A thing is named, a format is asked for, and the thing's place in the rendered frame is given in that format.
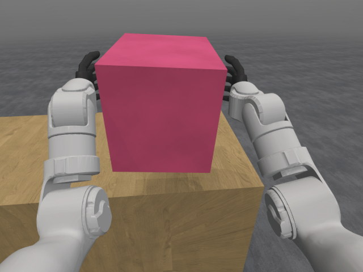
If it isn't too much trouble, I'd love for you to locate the robot left hand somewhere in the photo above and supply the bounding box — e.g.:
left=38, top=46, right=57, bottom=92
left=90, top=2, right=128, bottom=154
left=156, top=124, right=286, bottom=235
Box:
left=75, top=51, right=100, bottom=100

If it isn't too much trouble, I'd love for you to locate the right robot forearm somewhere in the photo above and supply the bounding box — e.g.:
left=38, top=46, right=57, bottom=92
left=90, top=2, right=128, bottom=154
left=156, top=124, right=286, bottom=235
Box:
left=228, top=81, right=341, bottom=221

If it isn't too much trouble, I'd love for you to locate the left robot forearm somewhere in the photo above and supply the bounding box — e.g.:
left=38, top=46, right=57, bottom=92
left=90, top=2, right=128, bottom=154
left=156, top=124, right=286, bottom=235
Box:
left=36, top=78, right=100, bottom=233

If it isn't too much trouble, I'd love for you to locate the left robot upper arm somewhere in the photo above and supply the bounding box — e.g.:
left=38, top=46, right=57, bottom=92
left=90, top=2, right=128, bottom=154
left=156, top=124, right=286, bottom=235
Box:
left=0, top=185, right=112, bottom=272

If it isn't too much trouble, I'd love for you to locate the pedestal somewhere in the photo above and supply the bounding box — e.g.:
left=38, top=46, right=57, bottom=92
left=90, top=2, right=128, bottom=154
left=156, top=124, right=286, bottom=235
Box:
left=0, top=111, right=264, bottom=272

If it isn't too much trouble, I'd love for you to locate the robot right hand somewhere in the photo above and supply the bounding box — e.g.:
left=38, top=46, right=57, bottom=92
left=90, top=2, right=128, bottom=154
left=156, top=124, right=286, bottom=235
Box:
left=222, top=55, right=247, bottom=101

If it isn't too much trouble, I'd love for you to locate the right robot upper arm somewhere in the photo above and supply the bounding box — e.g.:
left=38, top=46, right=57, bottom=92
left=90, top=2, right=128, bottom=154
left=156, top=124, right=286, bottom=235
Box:
left=265, top=176, right=363, bottom=272

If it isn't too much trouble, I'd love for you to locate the carton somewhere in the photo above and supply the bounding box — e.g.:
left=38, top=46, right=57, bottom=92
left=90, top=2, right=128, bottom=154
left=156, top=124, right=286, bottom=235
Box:
left=94, top=33, right=227, bottom=173

